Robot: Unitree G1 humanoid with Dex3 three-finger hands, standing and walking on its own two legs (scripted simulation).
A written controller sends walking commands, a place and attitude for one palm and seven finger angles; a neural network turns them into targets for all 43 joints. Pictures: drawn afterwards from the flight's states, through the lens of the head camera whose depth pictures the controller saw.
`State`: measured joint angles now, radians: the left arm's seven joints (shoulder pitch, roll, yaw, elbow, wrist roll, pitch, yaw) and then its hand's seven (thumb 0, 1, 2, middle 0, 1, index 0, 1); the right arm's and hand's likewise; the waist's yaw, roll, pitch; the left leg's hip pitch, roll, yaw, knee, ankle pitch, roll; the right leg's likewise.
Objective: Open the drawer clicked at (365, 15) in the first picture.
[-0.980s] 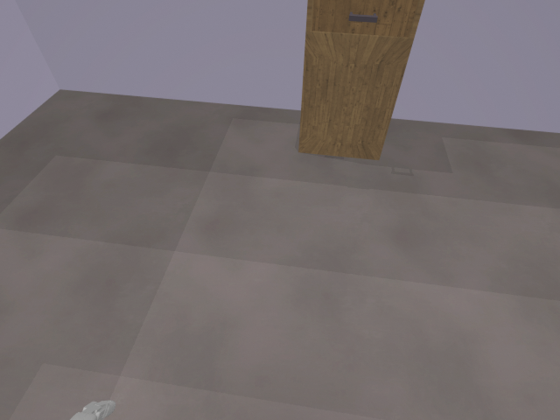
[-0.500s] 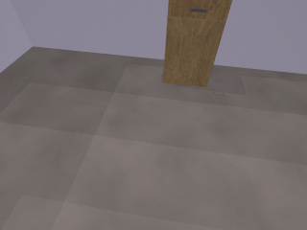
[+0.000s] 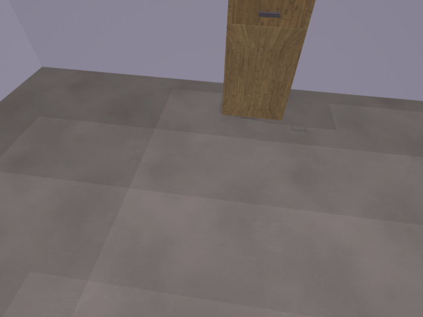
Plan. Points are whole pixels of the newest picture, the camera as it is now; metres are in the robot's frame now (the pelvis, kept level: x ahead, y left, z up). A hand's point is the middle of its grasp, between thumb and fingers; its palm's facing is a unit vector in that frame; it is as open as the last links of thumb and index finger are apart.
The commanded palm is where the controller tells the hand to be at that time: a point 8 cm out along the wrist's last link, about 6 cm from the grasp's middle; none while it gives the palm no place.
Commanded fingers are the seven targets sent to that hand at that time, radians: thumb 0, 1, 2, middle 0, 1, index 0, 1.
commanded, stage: look at it before walking up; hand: left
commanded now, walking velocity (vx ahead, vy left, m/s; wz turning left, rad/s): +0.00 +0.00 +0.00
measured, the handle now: (269, 13) +1.62 -0.23 -0.02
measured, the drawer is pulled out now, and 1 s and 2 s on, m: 0.00 0.00 0.00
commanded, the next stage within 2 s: walk to a spot facing it in 0.46 s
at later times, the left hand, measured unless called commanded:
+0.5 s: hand out of the picture +0.07 +0.25 -0.16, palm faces -0.03 -0.94 -0.33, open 7.4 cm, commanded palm none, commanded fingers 0.00 0.90 0.90 -0.20 -0.30 -0.20 -0.30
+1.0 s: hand out of the picture +0.09 +0.15 -0.18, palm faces -0.09 -0.97 -0.23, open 7.4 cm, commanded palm none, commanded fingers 0.00 0.90 0.90 -0.20 -0.30 -0.20 -0.30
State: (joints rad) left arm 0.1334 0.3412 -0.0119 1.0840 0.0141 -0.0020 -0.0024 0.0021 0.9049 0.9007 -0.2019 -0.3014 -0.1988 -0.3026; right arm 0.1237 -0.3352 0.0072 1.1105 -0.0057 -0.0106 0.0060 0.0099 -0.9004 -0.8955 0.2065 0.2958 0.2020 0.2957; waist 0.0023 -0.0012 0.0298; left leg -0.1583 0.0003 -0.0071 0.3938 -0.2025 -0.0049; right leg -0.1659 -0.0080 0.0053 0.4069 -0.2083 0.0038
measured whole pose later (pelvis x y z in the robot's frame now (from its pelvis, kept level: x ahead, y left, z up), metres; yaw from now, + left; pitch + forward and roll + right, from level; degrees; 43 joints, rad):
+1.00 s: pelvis +0.07 -0.04 -0.01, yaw -10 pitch -1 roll +0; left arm 0.37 0.19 0.03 1.03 0.02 -0.04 -0.01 0.00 0.91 0.90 -0.20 -0.30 -0.20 -0.30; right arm 0.27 -0.23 -0.03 1.09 -0.02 0.01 0.01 0.01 -0.90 -0.90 0.20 0.30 0.20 0.30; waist 0.05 0.03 0.04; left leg -0.38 0.08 0.07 1.07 -0.44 -0.02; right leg -0.23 0.03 -0.07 0.58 -0.35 -0.07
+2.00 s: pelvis +0.48 -0.13 -0.03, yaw -34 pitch +1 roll +0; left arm 0.09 0.15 0.04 0.99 0.04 -0.02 -0.03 0.00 0.91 0.90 -0.20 -0.30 -0.19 -0.30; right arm 0.54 -0.09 -0.02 1.18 -0.02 -0.06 -0.01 0.01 -0.90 -0.90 0.20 0.30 0.20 0.30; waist -0.07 0.00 0.08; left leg 0.05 0.12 0.36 0.56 -0.51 -0.03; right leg -0.42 -0.02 -0.18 0.58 -0.17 -0.09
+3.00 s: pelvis +0.78 -0.36 -0.02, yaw -42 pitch -2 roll +1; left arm 0.10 0.14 0.03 0.99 0.03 -0.04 0.01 0.00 0.91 0.90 -0.20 -0.30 -0.19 -0.30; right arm 0.37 -0.14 -0.04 1.12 0.00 0.02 -0.01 0.01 -0.91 -0.90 0.20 0.30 0.20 0.29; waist -0.06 0.06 0.09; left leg -0.27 0.11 0.11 0.99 -0.56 -0.03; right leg -0.40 -0.09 -0.20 0.63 -0.21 -0.06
